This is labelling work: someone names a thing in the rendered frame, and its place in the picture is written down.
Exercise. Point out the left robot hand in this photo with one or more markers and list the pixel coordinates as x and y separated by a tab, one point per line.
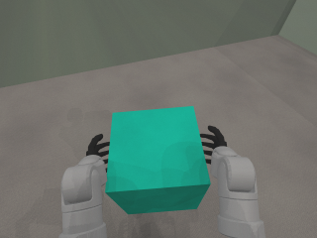
93	148

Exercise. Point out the left robot forearm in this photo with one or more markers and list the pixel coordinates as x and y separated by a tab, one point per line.
81	199

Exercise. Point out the right robot hand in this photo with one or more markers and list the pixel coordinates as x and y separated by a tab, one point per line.
218	140

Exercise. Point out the right robot forearm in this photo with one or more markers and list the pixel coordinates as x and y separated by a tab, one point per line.
238	195

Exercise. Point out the carton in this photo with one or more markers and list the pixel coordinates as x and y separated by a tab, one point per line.
156	161

